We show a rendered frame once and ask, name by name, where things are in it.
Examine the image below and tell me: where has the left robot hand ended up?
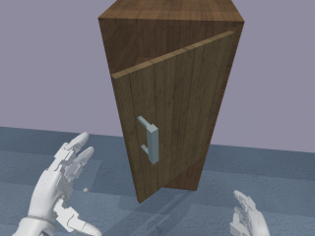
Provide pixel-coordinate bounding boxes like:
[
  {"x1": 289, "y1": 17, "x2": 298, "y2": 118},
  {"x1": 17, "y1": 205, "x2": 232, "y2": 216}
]
[{"x1": 28, "y1": 132, "x2": 102, "y2": 236}]

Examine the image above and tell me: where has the right robot hand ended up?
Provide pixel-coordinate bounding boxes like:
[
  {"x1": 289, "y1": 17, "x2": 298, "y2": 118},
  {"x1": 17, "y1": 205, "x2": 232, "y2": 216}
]
[{"x1": 229, "y1": 190, "x2": 271, "y2": 236}]

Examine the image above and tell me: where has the robot left forearm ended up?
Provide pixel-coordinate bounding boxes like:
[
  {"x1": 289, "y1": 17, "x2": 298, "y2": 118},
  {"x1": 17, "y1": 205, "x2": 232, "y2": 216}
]
[{"x1": 12, "y1": 216, "x2": 57, "y2": 236}]

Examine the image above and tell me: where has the handle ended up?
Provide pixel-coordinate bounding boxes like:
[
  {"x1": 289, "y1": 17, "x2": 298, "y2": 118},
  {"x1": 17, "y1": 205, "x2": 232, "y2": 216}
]
[{"x1": 138, "y1": 116, "x2": 159, "y2": 164}]

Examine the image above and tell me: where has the cupboard door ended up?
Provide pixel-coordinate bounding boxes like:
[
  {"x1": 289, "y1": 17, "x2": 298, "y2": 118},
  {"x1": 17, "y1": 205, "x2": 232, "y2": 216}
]
[{"x1": 110, "y1": 30, "x2": 236, "y2": 204}]

